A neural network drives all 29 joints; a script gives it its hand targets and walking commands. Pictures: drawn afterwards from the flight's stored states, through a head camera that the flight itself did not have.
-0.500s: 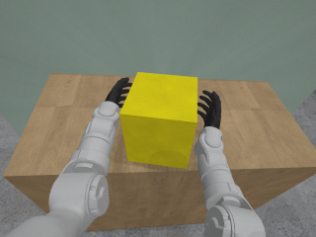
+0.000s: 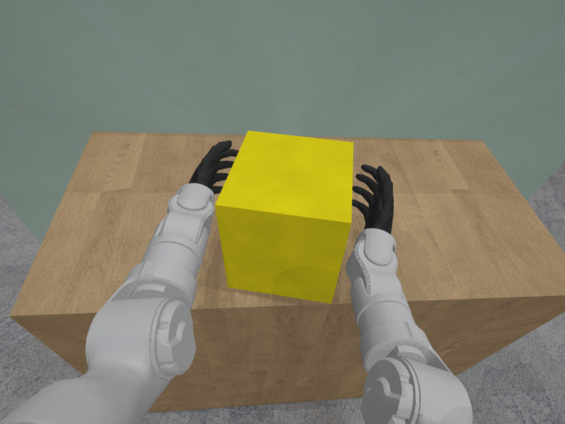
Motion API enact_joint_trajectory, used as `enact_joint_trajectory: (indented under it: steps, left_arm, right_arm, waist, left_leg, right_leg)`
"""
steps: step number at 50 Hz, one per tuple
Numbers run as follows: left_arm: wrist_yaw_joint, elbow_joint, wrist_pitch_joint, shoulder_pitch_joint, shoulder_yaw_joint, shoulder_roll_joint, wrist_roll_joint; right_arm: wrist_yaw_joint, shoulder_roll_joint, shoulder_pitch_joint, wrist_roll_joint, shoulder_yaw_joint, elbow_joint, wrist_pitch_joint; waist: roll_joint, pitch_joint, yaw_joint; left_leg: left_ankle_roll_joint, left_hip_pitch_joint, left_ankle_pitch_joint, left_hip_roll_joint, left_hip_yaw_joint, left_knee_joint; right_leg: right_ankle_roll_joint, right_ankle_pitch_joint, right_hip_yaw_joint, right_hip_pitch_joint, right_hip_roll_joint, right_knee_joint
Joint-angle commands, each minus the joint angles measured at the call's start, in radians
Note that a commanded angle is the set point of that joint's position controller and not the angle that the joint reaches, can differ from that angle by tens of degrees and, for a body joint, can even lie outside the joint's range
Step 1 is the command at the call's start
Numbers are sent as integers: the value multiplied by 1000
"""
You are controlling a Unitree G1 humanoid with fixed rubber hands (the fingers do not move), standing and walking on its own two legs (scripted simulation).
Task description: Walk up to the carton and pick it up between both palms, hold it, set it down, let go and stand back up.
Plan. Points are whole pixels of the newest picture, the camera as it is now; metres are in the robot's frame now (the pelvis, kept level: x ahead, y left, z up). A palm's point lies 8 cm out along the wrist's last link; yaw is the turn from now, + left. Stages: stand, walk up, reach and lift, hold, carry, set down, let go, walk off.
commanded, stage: set down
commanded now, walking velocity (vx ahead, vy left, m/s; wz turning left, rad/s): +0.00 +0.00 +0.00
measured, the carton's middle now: (289, 216) +0.42 -0.06 +0.06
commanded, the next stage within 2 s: none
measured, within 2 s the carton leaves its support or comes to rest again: rests again in 0.18 s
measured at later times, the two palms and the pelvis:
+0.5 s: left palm (206, 192) +0.44 +0.07 +0.10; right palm (377, 236) +0.35 -0.18 +0.09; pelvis -0.02 +0.00 +0.00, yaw +0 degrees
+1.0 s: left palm (206, 195) +0.43 +0.07 +0.09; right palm (376, 237) +0.35 -0.17 +0.08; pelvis -0.02 +0.00 +0.00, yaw +0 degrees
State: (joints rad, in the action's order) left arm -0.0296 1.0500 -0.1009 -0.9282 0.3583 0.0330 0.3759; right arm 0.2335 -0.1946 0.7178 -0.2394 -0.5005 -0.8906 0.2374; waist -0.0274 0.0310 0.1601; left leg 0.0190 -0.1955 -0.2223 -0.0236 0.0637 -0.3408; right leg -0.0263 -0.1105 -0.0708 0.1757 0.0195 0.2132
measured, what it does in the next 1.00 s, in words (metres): stands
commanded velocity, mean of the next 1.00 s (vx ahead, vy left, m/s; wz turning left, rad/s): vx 0.00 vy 0.00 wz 0.00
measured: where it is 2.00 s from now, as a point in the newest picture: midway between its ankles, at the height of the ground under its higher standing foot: outside the picture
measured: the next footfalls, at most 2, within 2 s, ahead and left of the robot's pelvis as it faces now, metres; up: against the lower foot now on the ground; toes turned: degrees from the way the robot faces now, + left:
none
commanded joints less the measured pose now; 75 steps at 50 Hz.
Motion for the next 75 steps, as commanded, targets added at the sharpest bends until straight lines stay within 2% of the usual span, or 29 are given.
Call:
enact_joint_trajectory:
  steps: [1,4,7,15,19,24,34,43,48,49,50,51,58,63,68,75]
  left_arm:
    - [-144,-23,86,-596,-197,-560,-34]
    - [-155,3,93,-605,-179,-544,-32]
    - [-160,35,96,-596,-140,-527,-12]
    - [-154,90,128,-597,-82,-512,30]
    - [-151,105,138,-609,-60,-503,46]
    - [-145,122,140,-598,-30,-495,74]
    - [-143,116,142,-551,0,-483,105]
    - [-158,109,137,-521,33,-462,131]
    - [-158,99,138,-502,43,-458,146]
    - [-174,131,112,-448,77,-497,153]
    - [-184,112,111,-453,89,-469,156]
    - [-187,105,109,-457,94,-463,166]
    - [-179,91,102,-411,86,-491,191]
    - [-177,72,94,-370,64,-493,199]
    - [-179,65,89,-339,52,-495,204]
    - [-182,58,93,-323,45,-496,211]
  right_arm:
    - [-128,-490,648,-77,296,-1,5]
    - [-126,-497,653,-89,286,2,-4]
    - [-127,-500,659,-97,279,-6,-5]
    - [-142,-492,677,-154,218,-14,28]
    - [-148,-485,665,-192,165,-36,31]
    - [-155,-476,654,-220,122,-52,30]
    - [-163,-474,611,-242,96,-66,40]
    - [-162,-479,578,-262,82,-59,36]
    - [-164,-481,559,-277,70,-61,43]
    - [-149,-455,496,-290,19,-48,4]
    - [-142,-452,474,-294,16,-23,-11]
    - [-139,-452,467,-299,6,-21,-17]
    - [-145,-443,433,-311,1,-35,4]
    - [-139,-437,395,-298,11,-81,36]
    - [-128,-436,379,-288,23,-99,61]
    - [-113,-445,370,-288,26,-108,85]
  waist:
    - [72,524,36]
    - [65,507,32]
    - [61,487,11]
    - [74,526,-10]
    - [81,507,0]
    - [97,479,-6]
    - [99,432,-13]
    - [76,370,-14]
    - [80,353,-21]
    - [23,231,37]
    - [40,237,15]
    - [51,233,22]
    - [115,271,4]
    - [117,276,0]
    - [108,268,0]
    - [97,266,5]
  left_leg:
    - [-52,109,402,26,1,11]
    - [-43,65,327,32,4,32]
    - [-36,45,297,35,12,45]
    - [-41,55,299,25,20,43]
    - [-45,66,267,19,23,48]
    - [-51,84,263,13,25,53]
    - [-53,92,293,12,28,48]
    - [-34,42,200,19,34,77]
    - [-31,46,192,16,33,79]
    - [-15,9,102,18,1,97]
    - [-9,11,63,20,15,107]
    - [-13,33,58,15,14,106]
    - [-55,124,185,-2,5,60]
    - [-55,136,261,2,10,40]
    - [-47,101,276,10,15,33]
    - [-33,45,218,19,19,48]
  right_leg:
    - [-24,583,-37,-301,-40,97]
    - [-28,570,-31,-323,-33,97]
    - [-29,547,-31,-329,-29,95]
    - [-16,470,-44,-286,-37,85]
    - [-8,398,-50,-246,-38,69]
    - [-2,341,-59,-211,-39,57]
    - [-4,344,-64,-212,-41,55]
    - [-16,321,-62,-239,-30,55]
    - [-14,299,-68,-220,-32,51]
    - [-38,230,-86,-130,-37,20]
    - [-38,185,-87,-116,-31,17]
    - [-38,166,-95,-96,-33,16]
    - [-19,170,-114,10,-46,3]
    - [-14,198,-118,18,-56,5]
    - [-16,232,-111,4,-56,6]
    - [-25,252,-104,-24,-45,12]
